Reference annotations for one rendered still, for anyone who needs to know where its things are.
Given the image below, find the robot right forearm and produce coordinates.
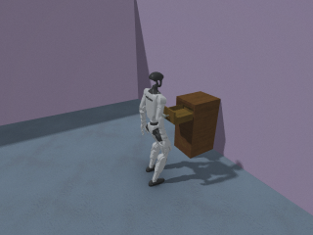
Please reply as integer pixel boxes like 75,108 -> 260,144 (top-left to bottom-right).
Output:
157,117 -> 168,141

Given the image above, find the cabinet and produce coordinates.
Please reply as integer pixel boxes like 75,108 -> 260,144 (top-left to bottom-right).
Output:
174,91 -> 221,159

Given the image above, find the right robot hand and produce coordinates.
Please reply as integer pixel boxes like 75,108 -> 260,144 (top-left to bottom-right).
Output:
162,139 -> 172,154

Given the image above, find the drawer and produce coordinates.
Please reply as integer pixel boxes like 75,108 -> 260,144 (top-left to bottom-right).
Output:
163,104 -> 194,125

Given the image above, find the right robot upper arm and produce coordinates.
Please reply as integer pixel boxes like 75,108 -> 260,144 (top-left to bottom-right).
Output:
156,94 -> 167,122

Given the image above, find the left robot hand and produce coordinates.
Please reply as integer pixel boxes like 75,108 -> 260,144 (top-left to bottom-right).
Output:
140,123 -> 149,136

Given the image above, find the left robot foot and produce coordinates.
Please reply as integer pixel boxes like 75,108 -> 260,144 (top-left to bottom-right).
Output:
146,164 -> 156,172

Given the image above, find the robot left forearm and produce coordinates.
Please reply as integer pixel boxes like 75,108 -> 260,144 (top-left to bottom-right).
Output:
139,108 -> 147,124

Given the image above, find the left robot upper arm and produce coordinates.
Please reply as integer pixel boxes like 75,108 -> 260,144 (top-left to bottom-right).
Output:
139,88 -> 151,111

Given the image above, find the right robot foot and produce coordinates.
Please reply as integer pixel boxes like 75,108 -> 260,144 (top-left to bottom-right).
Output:
148,178 -> 164,187

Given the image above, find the robot foot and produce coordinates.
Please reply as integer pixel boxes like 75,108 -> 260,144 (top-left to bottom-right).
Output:
146,164 -> 156,172
148,178 -> 164,187

